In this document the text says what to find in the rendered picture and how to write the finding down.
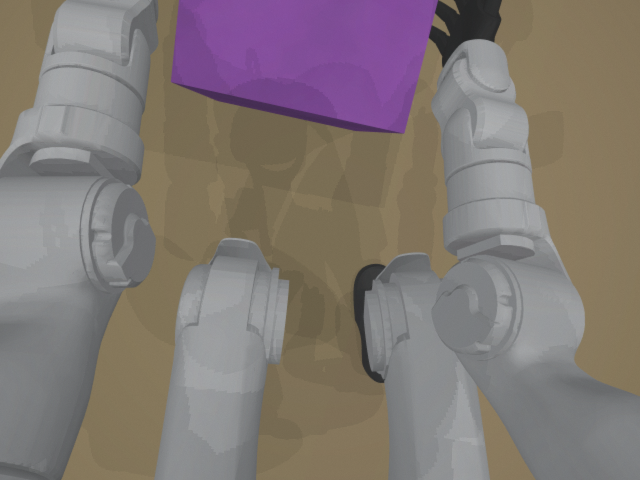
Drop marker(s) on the robot left forearm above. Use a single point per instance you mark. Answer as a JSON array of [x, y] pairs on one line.
[[91, 95]]

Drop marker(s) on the robot right thigh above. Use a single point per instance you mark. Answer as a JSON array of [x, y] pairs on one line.
[[435, 423]]

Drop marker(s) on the carton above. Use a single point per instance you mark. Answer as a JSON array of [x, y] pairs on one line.
[[352, 64]]

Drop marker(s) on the robot left thigh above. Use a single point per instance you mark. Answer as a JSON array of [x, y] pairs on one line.
[[213, 410]]

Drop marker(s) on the robot right upper arm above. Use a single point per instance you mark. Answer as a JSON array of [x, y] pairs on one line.
[[515, 327]]

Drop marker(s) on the robot right hand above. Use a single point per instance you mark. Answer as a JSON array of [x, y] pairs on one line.
[[478, 19]]

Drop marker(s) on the robot right forearm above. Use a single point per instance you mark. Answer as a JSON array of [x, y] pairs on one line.
[[487, 166]]

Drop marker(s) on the robot thigh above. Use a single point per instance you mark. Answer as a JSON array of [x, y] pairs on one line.
[[435, 423], [213, 410]]

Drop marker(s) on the robot left upper arm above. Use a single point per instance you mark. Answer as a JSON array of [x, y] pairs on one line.
[[69, 246]]

